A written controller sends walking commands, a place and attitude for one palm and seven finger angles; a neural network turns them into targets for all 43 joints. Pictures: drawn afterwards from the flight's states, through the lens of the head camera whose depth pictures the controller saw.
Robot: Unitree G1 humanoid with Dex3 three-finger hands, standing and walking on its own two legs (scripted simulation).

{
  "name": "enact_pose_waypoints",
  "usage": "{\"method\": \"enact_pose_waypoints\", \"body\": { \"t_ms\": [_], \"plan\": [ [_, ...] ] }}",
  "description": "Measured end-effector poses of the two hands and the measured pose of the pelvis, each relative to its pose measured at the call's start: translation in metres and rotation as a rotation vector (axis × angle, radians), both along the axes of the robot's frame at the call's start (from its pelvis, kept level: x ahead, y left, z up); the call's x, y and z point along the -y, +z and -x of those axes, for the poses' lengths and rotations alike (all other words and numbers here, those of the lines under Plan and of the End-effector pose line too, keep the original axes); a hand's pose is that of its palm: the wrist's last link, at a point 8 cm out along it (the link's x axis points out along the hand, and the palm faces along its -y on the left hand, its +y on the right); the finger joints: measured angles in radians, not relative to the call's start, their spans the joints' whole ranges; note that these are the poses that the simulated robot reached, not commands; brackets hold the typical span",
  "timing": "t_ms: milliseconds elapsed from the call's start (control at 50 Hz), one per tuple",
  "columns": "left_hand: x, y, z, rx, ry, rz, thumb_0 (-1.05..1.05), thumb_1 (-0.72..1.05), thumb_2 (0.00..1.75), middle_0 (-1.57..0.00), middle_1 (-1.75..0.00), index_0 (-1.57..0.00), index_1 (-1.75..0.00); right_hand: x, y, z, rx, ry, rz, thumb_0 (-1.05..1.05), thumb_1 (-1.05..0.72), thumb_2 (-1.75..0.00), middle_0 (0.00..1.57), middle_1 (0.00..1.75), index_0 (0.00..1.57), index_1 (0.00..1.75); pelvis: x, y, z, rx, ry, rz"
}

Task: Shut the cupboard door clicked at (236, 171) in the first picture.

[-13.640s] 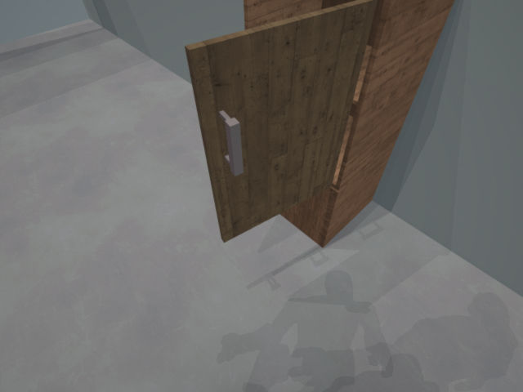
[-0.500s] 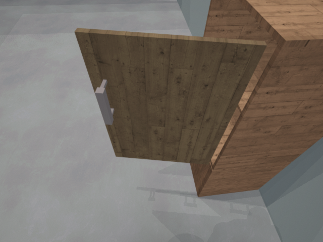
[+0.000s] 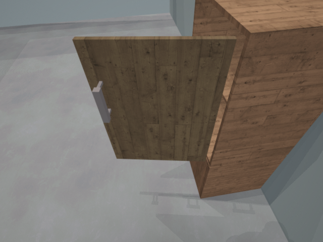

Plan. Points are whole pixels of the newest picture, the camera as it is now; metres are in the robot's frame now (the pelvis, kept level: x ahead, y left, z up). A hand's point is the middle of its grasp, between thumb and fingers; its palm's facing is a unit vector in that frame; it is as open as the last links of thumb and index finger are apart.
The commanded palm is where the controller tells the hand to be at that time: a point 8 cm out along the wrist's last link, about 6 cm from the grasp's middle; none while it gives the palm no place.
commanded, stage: come to a stop and stand still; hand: left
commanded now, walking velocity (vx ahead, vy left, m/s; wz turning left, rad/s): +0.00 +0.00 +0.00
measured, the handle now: (103, 102) +0.52 +0.22 +0.05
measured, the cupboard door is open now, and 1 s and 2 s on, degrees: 78 78 78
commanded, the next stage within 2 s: look again from close up in 0.12 s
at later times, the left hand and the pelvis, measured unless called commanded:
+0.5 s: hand out of the picture +0.04 +0.17 -0.17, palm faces +0.00 -0.98 -0.21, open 7.4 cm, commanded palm none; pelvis +0.02 -0.01 +0.01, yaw +0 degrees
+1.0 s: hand (92, 207) +0.21 +0.19 -0.02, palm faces +0.24 -0.97 -0.08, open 7.1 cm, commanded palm +0.13 +0.23 -0.05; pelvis +0.01 -0.02 -0.02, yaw +4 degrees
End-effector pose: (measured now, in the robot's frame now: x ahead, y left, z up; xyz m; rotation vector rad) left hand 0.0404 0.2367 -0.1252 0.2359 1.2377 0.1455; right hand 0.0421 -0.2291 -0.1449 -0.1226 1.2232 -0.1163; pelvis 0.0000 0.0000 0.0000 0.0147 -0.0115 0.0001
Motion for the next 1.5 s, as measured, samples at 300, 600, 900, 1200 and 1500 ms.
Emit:
{"method": "enact_pose_waypoints", "body": {
  "t_ms": [300, 600, 900, 1200, 1500],
  "plan": [
    [0.012, -0.011, 0.031, -0.156, 0.045, 0.040, 0.00, 0.90, 0.90, -0.20, -0.30, -0.20, -0.30, 0.015, 0.006, 0.039, -0.192, -0.020, 0.045, 0.00, -0.91, -0.89, 0.20, 0.30, 0.20, 0.30, 0.008, 0.004, -0.015, -0.010, 0.002, 0.002],
    [0.017, -0.011, -0.003, -0.087, 0.044, 0.043, 0.00, 0.90, 0.90, -0.20, -0.30, -0.20, -0.30, 0.011, 0.008, -0.025, -0.065, 0.011, 0.037, 0.00, -0.91, -0.89, 0.20, 0.30, 0.20, 0.30, 0.012, 0.006, -0.029, -0.002, 0.003, 0.003],
    [0.000, 0.045, -0.070, 0.396, 0.152, 0.009, 0.01, 0.90, 0.90, -0.21, -0.31, -0.21, -0.31, 0.025, 0.019, -0.055, 0.190, 0.006, 0.104, 0.01, -0.91, -0.89, 0.21, 0.30, 0.20, 0.30, 0.015, -0.003, -0.029, -0.008, 0.029, -0.005],
    [0.014, 0.073, -0.093, 1.190, -0.149, 0.256, 0.01, 0.90, 0.90, -0.40, -0.52, -0.40, -0.52, 0.042, 0.021, -0.154, 0.758, 0.152, 0.125, 0.01, -0.91, -0.90, 0.20, 0.30, 0.20, 0.30, 0.029, -0.088, 0.025, -0.217, 0.059, 0.011],
    [0.010, 0.109, -0.114, 1.178, -0.201, 0.266, 0.01, 0.89, 0.90, -0.67, -0.81, -0.67, -0.81, -0.015, -0.002, -0.105, 0.624, 0.129, 0.030, 0.01, -0.90, -0.89, 0.21, 0.30, 0.20, 0.30, 0.013, -0.080, 0.034, -0.195, 0.069, 0.068]
  ]
}}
